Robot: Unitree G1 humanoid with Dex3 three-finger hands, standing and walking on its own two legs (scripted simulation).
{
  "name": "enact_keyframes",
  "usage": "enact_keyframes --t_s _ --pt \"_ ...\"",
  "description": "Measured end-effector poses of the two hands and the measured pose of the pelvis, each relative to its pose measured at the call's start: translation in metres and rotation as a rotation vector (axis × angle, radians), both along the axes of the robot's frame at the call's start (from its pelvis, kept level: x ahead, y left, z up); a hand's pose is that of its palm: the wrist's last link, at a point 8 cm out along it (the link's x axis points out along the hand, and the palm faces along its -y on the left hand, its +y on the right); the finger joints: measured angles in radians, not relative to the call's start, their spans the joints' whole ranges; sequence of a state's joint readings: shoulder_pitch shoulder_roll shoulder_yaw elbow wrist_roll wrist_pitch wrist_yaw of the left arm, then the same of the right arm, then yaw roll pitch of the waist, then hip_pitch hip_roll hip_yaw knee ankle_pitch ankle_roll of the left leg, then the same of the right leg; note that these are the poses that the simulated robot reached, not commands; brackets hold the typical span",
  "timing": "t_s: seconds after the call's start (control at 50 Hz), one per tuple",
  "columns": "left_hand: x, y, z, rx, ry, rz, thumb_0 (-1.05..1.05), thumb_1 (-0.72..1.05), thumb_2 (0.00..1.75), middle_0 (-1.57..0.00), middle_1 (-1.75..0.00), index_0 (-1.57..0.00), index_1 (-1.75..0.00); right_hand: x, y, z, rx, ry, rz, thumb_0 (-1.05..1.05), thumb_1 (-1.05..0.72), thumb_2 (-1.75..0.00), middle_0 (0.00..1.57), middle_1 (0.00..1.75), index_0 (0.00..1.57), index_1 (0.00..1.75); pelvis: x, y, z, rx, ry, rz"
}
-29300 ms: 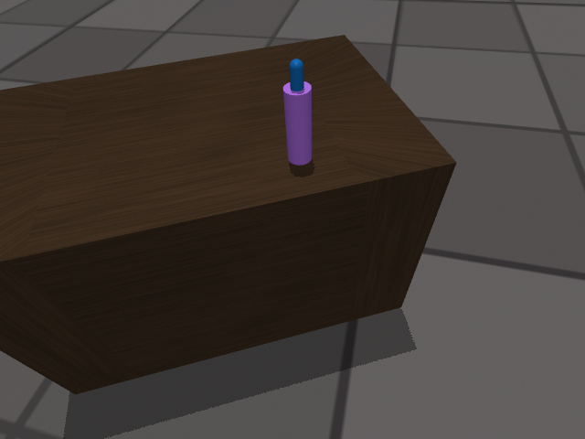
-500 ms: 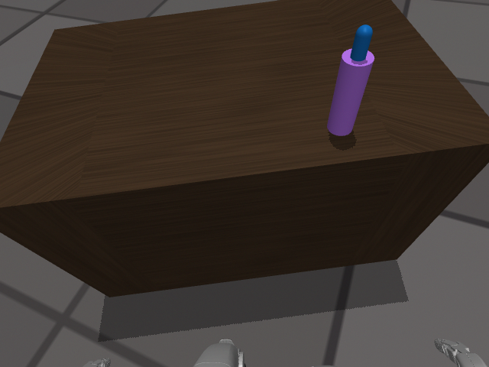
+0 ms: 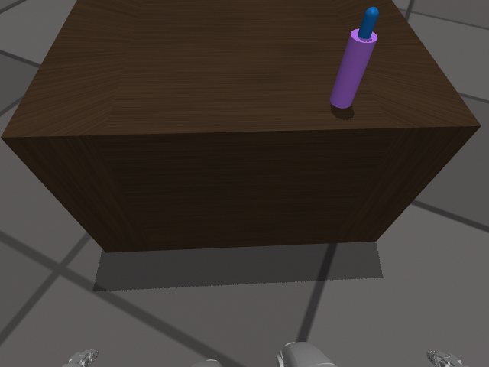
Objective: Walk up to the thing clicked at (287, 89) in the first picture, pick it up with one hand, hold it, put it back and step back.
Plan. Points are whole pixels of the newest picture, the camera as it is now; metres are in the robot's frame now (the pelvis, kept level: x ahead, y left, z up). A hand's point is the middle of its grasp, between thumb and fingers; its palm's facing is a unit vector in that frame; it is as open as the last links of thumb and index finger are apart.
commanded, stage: step back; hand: right
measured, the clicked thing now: (355, 60) +0.76 -0.21 +0.05
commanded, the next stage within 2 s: none
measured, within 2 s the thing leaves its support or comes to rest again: neither
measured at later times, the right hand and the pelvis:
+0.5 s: hand out of the picture -0.09 -0.32 -0.17, palm faces -0.09 +0.92 -0.39, open 7.4 cm; pelvis -0.17 -0.04 -0.01, yaw +2 degrees
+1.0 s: hand out of the picture -0.21 -0.35 -0.15, palm faces -0.03 +0.92 -0.38, open 7.4 cm; pelvis -0.33 -0.08 -0.01, yaw -1 degrees
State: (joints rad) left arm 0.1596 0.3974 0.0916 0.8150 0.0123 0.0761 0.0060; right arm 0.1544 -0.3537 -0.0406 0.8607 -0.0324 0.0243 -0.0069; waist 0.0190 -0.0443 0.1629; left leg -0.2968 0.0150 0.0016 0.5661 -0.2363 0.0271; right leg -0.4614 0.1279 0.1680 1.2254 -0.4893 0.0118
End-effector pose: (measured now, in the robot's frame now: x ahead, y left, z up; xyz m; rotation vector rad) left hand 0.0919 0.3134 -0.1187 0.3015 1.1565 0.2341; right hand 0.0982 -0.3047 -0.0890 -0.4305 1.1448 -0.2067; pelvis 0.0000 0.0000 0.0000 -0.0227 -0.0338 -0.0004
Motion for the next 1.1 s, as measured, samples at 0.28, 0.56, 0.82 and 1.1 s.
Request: enact_keyframes --t_s 0.28,0.56,0.82,1.1 --pt "-0.127 -0.042 0.008 0.050 0.089 -0.040 0.00 0.90 0.90 -0.21 -0.30 -0.20 -0.30 -0.087 -0.055 -0.027 0.035 -0.064 -0.057 0.01 -0.90 -0.90 0.21 0.30 0.21 0.30 -0.101 -0.040 -0.013 0.030 -0.006 -0.058" --pt "-0.166 -0.038 0.008 0.068 -0.102 -0.020 0.00 0.90 0.90 -0.21 -0.30 -0.20 -0.30 -0.212 -0.045 -0.041 0.029 0.105 0.002 0.01 -0.91 -0.90 0.20 0.30 0.20 0.30 -0.191 -0.042 -0.019 0.061 -0.012 0.057" --pt "-0.281 -0.061 0.002 0.032 0.002 -0.025 0.00 0.90 0.90 -0.21 -0.30 -0.20 -0.30 -0.255 -0.063 -0.015 0.024 -0.058 0.029 0.01 -0.90 -0.90 0.21 0.30 0.21 0.30 -0.280 -0.061 -0.010 0.008 0.006 -0.009" --pt "-0.404 -0.066 0.018 0.078 0.056 0.058 0.01 0.90 0.90 -0.21 -0.30 -0.20 -0.30 -0.357 -0.086 -0.035 0.057 0.081 0.006 0.01 -0.91 -0.90 0.20 0.30 0.20 0.30 -0.340 -0.074 -0.006 0.030 -0.001 0.041"
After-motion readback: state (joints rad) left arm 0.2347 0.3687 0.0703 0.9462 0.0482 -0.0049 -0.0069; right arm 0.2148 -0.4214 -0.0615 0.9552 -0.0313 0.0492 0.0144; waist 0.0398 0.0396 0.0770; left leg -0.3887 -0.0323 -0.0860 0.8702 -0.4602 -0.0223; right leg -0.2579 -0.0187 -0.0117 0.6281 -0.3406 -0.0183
